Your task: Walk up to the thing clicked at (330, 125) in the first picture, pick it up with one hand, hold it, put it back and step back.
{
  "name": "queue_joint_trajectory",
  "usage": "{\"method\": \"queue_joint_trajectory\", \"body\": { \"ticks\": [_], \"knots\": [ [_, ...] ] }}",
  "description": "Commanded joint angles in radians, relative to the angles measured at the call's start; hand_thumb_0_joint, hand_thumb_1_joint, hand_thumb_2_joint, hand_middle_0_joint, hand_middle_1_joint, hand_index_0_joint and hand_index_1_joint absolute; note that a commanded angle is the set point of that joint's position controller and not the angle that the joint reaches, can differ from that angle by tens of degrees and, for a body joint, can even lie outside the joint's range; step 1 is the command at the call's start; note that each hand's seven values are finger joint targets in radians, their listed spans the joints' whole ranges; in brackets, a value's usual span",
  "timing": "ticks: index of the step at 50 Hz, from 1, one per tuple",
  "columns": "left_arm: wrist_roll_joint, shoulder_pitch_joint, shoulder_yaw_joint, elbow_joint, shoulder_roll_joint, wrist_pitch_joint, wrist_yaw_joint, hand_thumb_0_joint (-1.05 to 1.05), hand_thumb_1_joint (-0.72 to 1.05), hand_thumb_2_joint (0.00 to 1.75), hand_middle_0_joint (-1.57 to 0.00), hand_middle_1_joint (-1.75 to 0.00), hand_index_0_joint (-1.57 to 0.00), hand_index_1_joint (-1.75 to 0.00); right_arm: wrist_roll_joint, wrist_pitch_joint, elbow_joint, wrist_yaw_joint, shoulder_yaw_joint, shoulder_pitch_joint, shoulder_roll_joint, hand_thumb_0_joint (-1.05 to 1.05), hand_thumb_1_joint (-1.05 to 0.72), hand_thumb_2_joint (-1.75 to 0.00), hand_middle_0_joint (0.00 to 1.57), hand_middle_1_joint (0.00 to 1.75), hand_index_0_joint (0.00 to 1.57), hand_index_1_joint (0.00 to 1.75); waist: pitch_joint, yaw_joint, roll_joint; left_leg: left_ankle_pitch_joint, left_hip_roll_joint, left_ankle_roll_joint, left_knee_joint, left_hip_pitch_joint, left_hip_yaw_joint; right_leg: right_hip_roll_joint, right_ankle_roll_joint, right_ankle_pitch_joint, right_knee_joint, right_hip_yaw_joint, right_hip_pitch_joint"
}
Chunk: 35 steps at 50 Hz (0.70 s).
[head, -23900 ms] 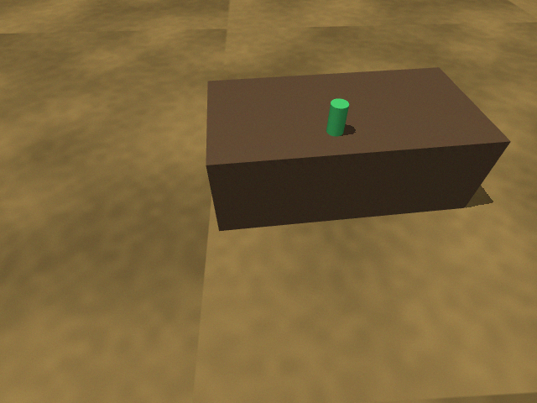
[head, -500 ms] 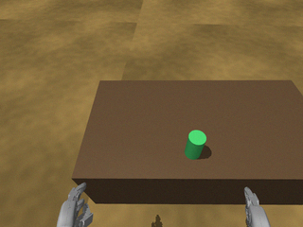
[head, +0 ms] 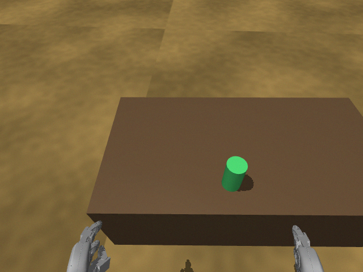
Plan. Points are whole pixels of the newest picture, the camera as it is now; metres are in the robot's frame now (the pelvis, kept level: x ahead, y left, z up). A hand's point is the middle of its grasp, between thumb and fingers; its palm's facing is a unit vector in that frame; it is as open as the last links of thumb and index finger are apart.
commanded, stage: home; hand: right
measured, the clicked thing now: (233, 174) +0.49 -0.16 -0.24
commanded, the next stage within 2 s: stand in 0.32 s
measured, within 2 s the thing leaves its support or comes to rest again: neither
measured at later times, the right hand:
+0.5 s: hand (276, 270) +0.16 -0.18 -0.07, palm faces +0.09 +0.95 -0.29, open 17.3 cm
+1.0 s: hand out of the picture +0.07 -0.25 -0.12, palm faces -0.02 +0.93 -0.36, open 7.8 cm
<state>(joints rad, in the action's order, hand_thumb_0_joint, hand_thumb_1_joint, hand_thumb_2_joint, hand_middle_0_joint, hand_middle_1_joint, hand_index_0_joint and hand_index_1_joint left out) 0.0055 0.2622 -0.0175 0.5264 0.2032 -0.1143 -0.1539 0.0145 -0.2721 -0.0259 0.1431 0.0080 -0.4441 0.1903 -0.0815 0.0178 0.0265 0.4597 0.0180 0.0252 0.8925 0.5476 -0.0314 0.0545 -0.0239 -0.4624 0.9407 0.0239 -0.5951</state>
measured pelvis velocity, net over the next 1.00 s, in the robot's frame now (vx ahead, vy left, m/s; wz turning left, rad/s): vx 0.01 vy -0.01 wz -0.01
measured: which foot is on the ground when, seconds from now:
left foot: down 0.00-1.00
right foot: down 0.00-1.00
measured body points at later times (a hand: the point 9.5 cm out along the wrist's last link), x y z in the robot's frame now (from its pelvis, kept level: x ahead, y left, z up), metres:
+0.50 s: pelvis +0.00 +0.00 +0.00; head +0.02 +0.00 +0.45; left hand +0.16 +0.24 -0.08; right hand +0.16 -0.23 -0.04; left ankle +0.00 +0.14 -0.69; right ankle +0.01 -0.13 -0.69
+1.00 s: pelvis +0.01 -0.01 +0.04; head +0.02 -0.01 +0.49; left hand +0.08 +0.29 -0.10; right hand +0.07 -0.30 -0.09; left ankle +0.00 +0.14 -0.69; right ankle +0.01 -0.13 -0.69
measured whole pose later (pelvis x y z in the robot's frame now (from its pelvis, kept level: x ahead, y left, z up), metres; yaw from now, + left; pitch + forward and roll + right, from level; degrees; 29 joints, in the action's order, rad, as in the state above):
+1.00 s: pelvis +0.01 -0.01 +0.04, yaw +0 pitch -2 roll +0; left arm -0.03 0.18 0.02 1.03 0.33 0.00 -0.01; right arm -0.03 0.01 -0.98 0.03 -0.01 -0.23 0.33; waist 0.04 0.00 0.01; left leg 0.34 0.05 0.04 0.60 0.23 -0.02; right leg 0.02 0.00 -0.33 0.62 -0.01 -0.26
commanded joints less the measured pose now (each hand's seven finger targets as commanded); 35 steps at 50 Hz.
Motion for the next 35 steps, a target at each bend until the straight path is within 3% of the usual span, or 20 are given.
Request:
{"method": "queue_joint_trajectory", "body": {
  "ticks": [1, 7, 11, 14, 21, 23, 24, 25, 26, 28, 29, 32, 33, 35],
  "knots": [
    [0.0, -0.068, 0.052, -0.16, 0.119, -0.054, -0.02, 0.0, 0.9, 0.9, -0.2, -0.3, -0.2, -0.3, -0.014, 0.047, 0.187, 0.008, -0.059, 0.027, 0.101, 0.0, 0.56, -0.05, 0.05, 0.05, 0.05, 0.05, -0.115, -0.004, -0.007, -0.216, -0.029, -0.013, -0.146, -0.041, -0.031, -0.038, 0.024, 0.218, -0.145, -0.041, 0.088],
    [-0.001, -0.073, 0.049, -0.162, 0.118, -0.056, -0.023, 0.0, 0.9, 0.9, -0.2, -0.3, -0.2, -0.3, -0.012, 0.046, 0.2, 0.009, -0.059, 0.039, 0.105, 0.0, 0.55, -0.05, 0.05, 0.05, 0.05, 0.05, -0.093, -0.002, 0.006, -0.141, -0.032, -0.015, -0.159, -0.015, -0.031, -0.038, 0.024, 0.145, -0.16, -0.04, 0.075],
    [0.001, -0.07, 0.049, -0.16, 0.125, -0.059, -0.023, 0.0, 0.9, 0.9, -0.2, -0.3, -0.2, -0.3, -0.01, 0.05, 0.199, 0.008, -0.061, 0.027, 0.106, 0.0, 0.56, -0.05, 0.05, 0.05, 0.05, 0.05, -0.101, -0.009, 0.002, -0.16, -0.034, -0.017, -0.146, -0.022, -0.035, -0.034, 0.022, 0.17, -0.16, -0.035, 0.08],
    [0.001, -0.076, 0.049, -0.164, 0.123, -0.064, -0.026, 0.0, 0.9, 0.9, -0.2, -0.3, -0.2, -0.3, -0.011, 0.052, 0.189, 0.007, -0.047, 0.028, 0.093, 0.0, 0.56, -0.04, 0.05, 0.05, 0.05, 0.05, -0.093, 0.002, -0.022, -0.146, -0.033, -0.013, -0.152, -0.014, -0.031, -0.036, 0.025, 0.148, -0.156, -0.039, 0.076],
    [-0.001, -0.063, 0.054, -0.159, 0.125, -0.065, -0.031, 0.0, 0.9, 0.9, -0.2, -0.3, -0.2, -0.3, -0.011, 0.048, 0.205, 0.008, -0.061, 0.017, 0.104, 0.0, 0.57, -0.04, 0.05, 0.05, 0.05, 0.05, -0.12, -0.003, -0.008, -0.171, -0.033, -0.016, -0.139, -0.021, -0.038, -0.034, 0.025, 0.18, -0.151, -0.032, 0.082],
    [-0.002, -0.063, 0.05, -0.158, 0.118, -0.065, -0.033, 0.0, 0.9, 0.9, -0.2, -0.3, -0.2, -0.3, -0.012, 0.048, 0.201, 0.007, -0.058, 0.022, 0.102, 0.0, 0.41, -0.2, 0.2, 0.21, 0.2, 0.21, -0.124, 0.005, -0.027, -0.201, -0.028, -0.01, -0.146, -0.03, -0.028, -0.039, 0.028, 0.201, -0.133, -0.041, 0.081],
    [-0.123, -0.123, 0.075, 0.051, 0.278, 0.0, 0.027, 0.0, 0.9, 0.9, -0.2, -0.3, -0.2, -0.3, -0.129, 0.167, -0.15, -0.049, -0.104, 0.163, 0.297, 0.0, 0.33, -0.28, 0.2, 0.29, 0.2, 0.29, 0.022, -0.037, -0.078, -0.103, 0.047, -0.075, -0.192, -0.133, 0.084, -0.006, 0.086, 0.192, -0.176, 0.026, 0.082],
    [-0.126, -0.101, 0.095, 0.061, 0.291, 0.018, 0.062, 0.0, 0.9, 0.9, -0.2, -0.3, -0.2, -0.3, -0.126, 0.217, -0.242, -0.074, -0.114, 0.149, 0.302, 0.0, 0.25, -0.36, 0.2, 0.3, 0.2, 0.3, -0.015, -0.02, -0.08, -0.175, 0.074, -0.11, -0.183, -0.141, 0.118, -0.006, 0.095, 0.223, -0.151, 0.003, 0.114],
    [-0.117, -0.105, 0.098, 0.065, 0.276, 0.033, 0.076, 0.0, 0.9, 0.9, -0.2, -0.3, -0.2, -0.3, -0.117, 0.247, -0.276, -0.087, -0.114, 0.141, 0.313, 0.0, 0.17, -0.44, 0.2, 0.3, 0.2, 0.3, -0.014, -0.011, -0.105, -0.16, 0.079, -0.118, -0.213, -0.112, 0.137, -0.01, 0.097, 0.186, -0.146, 0.003, 0.127],
    [-0.084, -0.089, 0.087, 0.099, 0.27, 0.042, 0.107, 0.0, 0.9, 0.9, -0.2, -0.3, -0.2, -0.3, -0.094, 0.283, -0.353, -0.108, -0.094, 0.172, 0.296, 0.0, 0.01, -0.6, 0.2, 0.3, 0.2, 0.3, -0.019, -0.002, -0.071, -0.22, 0.084, -0.097, -0.203, -0.136, 0.128, -0.008, 0.095, 0.204, -0.186, 0.012, 0.175],
    [-0.07, -0.106, 0.088, 0.118, 0.275, 0.045, 0.121, 0.0, 0.9, 0.9, -0.2, -0.3, -0.2, -0.3, -0.079, 0.289, -0.39, -0.114, -0.092, 0.176, 0.286, 0.0, -0.07, -0.68, 0.2, 0.3, 0.2, 0.3, -0.038, -0.011, -0.059, -0.231, 0.075, -0.093, -0.202, -0.146, 0.117, -0.008, 0.096, 0.211, -0.202, 0.026, 0.197],
    [-0.057, -0.102, 0.09, 0.18, 0.283, 0.056, 0.138, 0.0, 0.9, 0.9, -0.2, -0.3, -0.2, -0.3, -0.06, 0.299, -0.494, -0.118, -0.088, 0.213, 0.277, 0.0, -0.31, -0.9, 0.2, 0.3, 0.2, 0.3, -0.029, -0.015, 0.005, -0.217, 0.058, -0.074, -0.197, -0.164, 0.09, 0.005, 0.099, 0.221, -0.264, 0.062, 0.21],
    [-0.056, -0.116, 0.089, 0.195, 0.281, 0.059, 0.141, 0.0, 0.9, 0.9, -0.2, -0.3, -0.2, -0.3, -0.061, 0.301, -0.529, -0.118, -0.085, 0.214, 0.275, 0.0, -0.39, -0.9, 0.2, 0.3, 0.2, 0.3, -0.01, -0.022, 0.021, -0.204, 0.051, -0.069, -0.203, -0.177, 0.08, 0.014, 0.1, 0.205, -0.291, 0.08, 0.196],
    [-0.051, -0.124, 0.089, 0.228, 0.285, 0.062, 0.142, 0.0, 0.9, 0.9, -0.2, -0.3, -0.2, -0.3, -0.066, 0.309, -0.594, -0.116, -0.086, 0.213, 0.286, 0.0, -0.55, -0.9, 0.2, 0.3, 0.2, 0.3, -0.016, -0.024, 0.006, -0.278, 0.055, -0.072, -0.213, -0.214, 0.082, 0.021, 0.099, 0.287, -0.292, 0.079, 0.225]
  ]
}}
